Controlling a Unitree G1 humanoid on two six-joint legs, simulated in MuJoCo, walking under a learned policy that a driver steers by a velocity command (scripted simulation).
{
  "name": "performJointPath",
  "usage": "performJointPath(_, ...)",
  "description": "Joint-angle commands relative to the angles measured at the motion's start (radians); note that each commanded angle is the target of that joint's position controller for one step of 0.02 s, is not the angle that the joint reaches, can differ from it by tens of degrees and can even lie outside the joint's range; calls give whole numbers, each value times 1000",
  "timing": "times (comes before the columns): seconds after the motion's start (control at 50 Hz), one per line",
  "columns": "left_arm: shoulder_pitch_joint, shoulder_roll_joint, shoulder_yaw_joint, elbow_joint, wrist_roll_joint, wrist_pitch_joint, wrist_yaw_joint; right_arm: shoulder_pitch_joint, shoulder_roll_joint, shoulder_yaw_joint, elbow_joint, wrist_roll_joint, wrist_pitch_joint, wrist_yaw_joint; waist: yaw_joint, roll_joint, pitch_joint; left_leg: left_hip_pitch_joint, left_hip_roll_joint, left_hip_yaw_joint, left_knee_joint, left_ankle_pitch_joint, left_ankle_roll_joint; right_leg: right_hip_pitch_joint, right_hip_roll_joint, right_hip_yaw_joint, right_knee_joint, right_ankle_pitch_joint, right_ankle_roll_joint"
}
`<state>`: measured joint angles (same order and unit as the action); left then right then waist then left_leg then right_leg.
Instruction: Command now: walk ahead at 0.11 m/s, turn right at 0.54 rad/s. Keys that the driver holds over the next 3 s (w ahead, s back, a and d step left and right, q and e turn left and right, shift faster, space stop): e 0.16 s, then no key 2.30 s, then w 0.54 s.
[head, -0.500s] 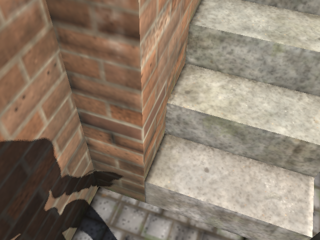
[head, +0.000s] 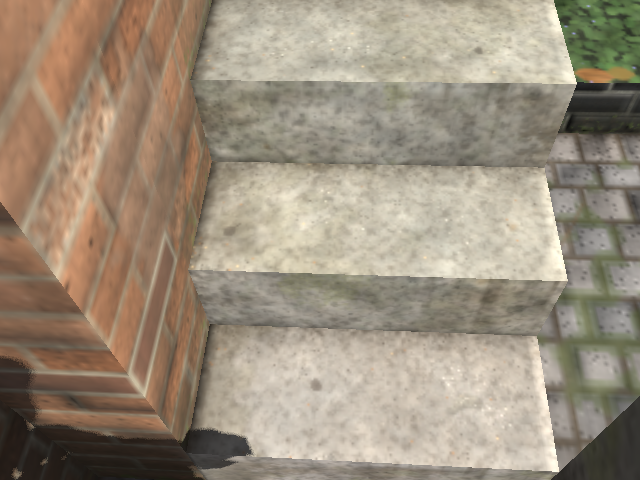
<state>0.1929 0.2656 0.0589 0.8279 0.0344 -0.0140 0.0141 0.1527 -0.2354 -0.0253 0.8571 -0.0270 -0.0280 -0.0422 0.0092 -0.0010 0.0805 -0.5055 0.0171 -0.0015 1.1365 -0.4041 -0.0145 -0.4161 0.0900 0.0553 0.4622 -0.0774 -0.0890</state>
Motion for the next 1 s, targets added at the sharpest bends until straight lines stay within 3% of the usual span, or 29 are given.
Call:
performJointPath(0.02, 19, 159, 46, -63, 8, 13, 10, 151, -69, -12, -14, 4, 41, -2, -38, -94, -219, 63, -37, -4, -74, 18, -3, 151, -242, 250, -114, 434, -91)
performJointPath(0.06, 8, 182, 57, -77, 7, 35, 21, 118, -74, -15, -20, 15, 42, -3, -12, -117, -210, 53, -46, -24, -148, 47, 0, 157, -247, 302, -136, 215, -47)
performJointPath(0.08, -9, 165, 56, -88, 3, 43, 19, 85, -66, -8, -37, 14, 53, -21, -5, -133, -196, 73, -42, -20, -212, 31, -3, 134, -232, 325, -148, 79, -40)
performJointPath(0.12, 5, 159, 60, -74, 5, 30, 9, 46, -74, -12, -64, -3, 81, -27, 12, -146, -161, 89, -63, -28, -305, 18, -7, 111, -210, 391, -198, -235, -24)
performJointPath(0.16, -6, 153, 64, -92, 10, 45, 17, 88, -81, -16, -67, 14, 81, -24, 7, -187, -146, 145, -77, -41, -390, 5, 2, 95, -203, 449, -222, -342, -5)
performJointPath(0.18, 14, 143, 61, -73, -3, 39, 28, 111, -90, -15, -61, 5, 85, -25, -7, -120, -138, 200, -87, -25, -435, 14, 32, 74, -228, 470, -271, -354, 21)
performJointPath(0.2, 15, 149, 60, -66, -1, 34, 28, 139, -88, -13, -59, 12, 80, -31, -16, -136, -145, 257, -85, -25, -503, 21, 59, 82, -219, 468, -277, -324, 22)
performJointPath(0.22, -144, 197, 76, -167, -77, 24, 39, 173, -167, -34, -27, -2, 72, -45, -45, -184, -104, 213, -40, -94, -574, 38, 61, 124, -185, 518, -293, -380, 57)
performJointPath(0.24, -145, 195, 77, -171, -90, 20, 50, 207, -186, -37, -13, -6, 62, -44, -56, -180, -115, 259, -23, -65, -664, 41, 73, 132, -169, 484, -275, -369, 72)
performJointPath(0.26, -134, 162, 75, -176, -91, 31, 63, 249, -186, -36, 1, -9, 49, -39, -79, -130, -154, 376, -2, -28, -790, 161, 85, 100, -108, 406, -202, -342, 92)
performJointPath(0.28, -87, 124, 67, -169, -88, 41, 66, 243, -176, -35, -3, -11, 42, -37, -74, 21, -197, 477, 104, -97, -799, 185, 118, 14, -38, 316, 37, -427, 101)
performJointPath(0.3, -94, 118, 65, -181, -88, 37, 57, 128, -228, -42, -39, -30, 41, -38, -47, 339, -124, 327, 305, -402, -915, 211, 274, -124, 130, 103, 398, -530, 119)
performJointPath(0.32, -50, 197, 80, -177, -54, 19, 37, 15, -212, -37, -97, -39, 31, -50, 12, 305, -110, 189, 386, -474, -925, 294, 325, -98, 55, 169, 701, -507, 140)
performJointPath(0.34, 12, 211, 83, -143, -52, 20, 20, -85, -178, -25, -142, -21, 19, -59, 62, 210, -101, 175, 343, -360, -888, 348, 279, -96, 30, 186, 837, -457, 142)
performJointPath(0.36, 39, 175, 69, -110, -51, 26, 16, -102, -151, -16, -162, -5, 16, -59, 58, 110, -81, 203, 263, -261, -849, 384, 233, -124, 30, 161, 883, -405, 154)
performJointPath(0.4, -15, 105, 35, -111, -45, 25, 10, -17, -149, -4, -150, 5, 21, -58, 9, 28, -60, 274, 202, -181, -812, 511, 237, -176, 16, 131, 832, -339, 187)
performJointPath(0.46, -136, 37, -1, -154, -56, 17, 0, 73, -144, 3, -121, -3, 41, -48, -39, 83, -104, 400, 151, -125, -777, 556, 232, -84, -48, 68, 431, -321, 229)
performJointPath(0.5, -183, 18, -21, -167, -52, 13, -4, 90, -195, -12, -111, 3, 42, -33, -58, 134, -116, 377, 145, -124, -773, 503, 216, 63, -74, -31, 162, -367, 228)
performJointPath(0.54, -125, 81, -5, -128, -48, 16, -3, 141, -200, -11, -91, 5, 30, -14, -46, 109, -117, 337, 134, -152, -768, 463, 160, 218, -54, -62, -101, -83, 197)
performJointPath(0.56, -89, 129, 5, -119, -44, 21, 6, 172, -191, -5, -72, -6, 10, -6, -40, 115, -148, 302, 140, -158, -765, 460, 111, 321, -101, 11, -127, 34, 161)
performJointPath(0.58, -26, 216, 21, -96, -25, 31, 23, 188, -165, 9, -80, -30, -17, 9, -57, 26, -226, 253, 96, -105, -708, 417, 51, 441, -210, 118, -32, 328, 100)
performJointPath(0.6, -61, 164, 9, -73, -20, 40, 15, 188, -131, 21, -93, -31, -33, 15, -89, -75, -270, 295, 56, -55, -774, 318, 9, 388, -187, 100, 15, 209, 26)
performJointPath(0.62, -91, 105, -1, -84, -30, 41, 9, 94, -163, 17, -91, -28, -39, 11, -36, -41, -201, 310, 39, -28, -739, 291, -27, 319, -159, 98, -16, 101, 17)
performJointPath(0.64, -102, 82, -10, -74, -22, 34, 10, 64, -155, 15, -87, -20, -34, 4, -34, -32, -182, 320, 38, -23, -732, 285, -35, 278, -162, 103, -47, 23, 23)
performJointPath(0.68, -125, 98, -12, -56, -21, 16, 4, 69, -134, 21, -73, 1, -17, -14, -46, -61, -99, 316, 38, -24, -740, 280, -23, 220, -144, 108, -83, -27, 53)
performJointPath(0.72, -106, 90, -15, -25, -27, 6, -1, 99, -134, 21, -46, -3, -15, -23, -53, -56, -70, 328, 43, -24, -750, 274, -21, 194, -137, 108, -103, -56, 62)
performJointPath(0.8, -90, 85, -17, 23, -29, 13, -11, 110, -138, 18, -7, -3, -14, -27, -45, -63, -56, 323, 51, -22, -757, 283, -28, 209, -132, 116, -129, -53, 51)
performJointPath(0.82, -71, 83, -18, 38, -30, 6, -8, 108, -156, 12, 0, 2, -17, -21, -38, -46, -56, 326, 52, -19, -751, 288, -35, 217, -137, 126, -141, -45, 43)
performJointPath(1.0, -45, 96, -16, 107, -36, -7, -5, 103, -164, 13, 53, 6, -8, -21, -30, -22, -88, 355, 64, -23, -773, 310, -49, 260, -136, 128, -169, 48, 23)
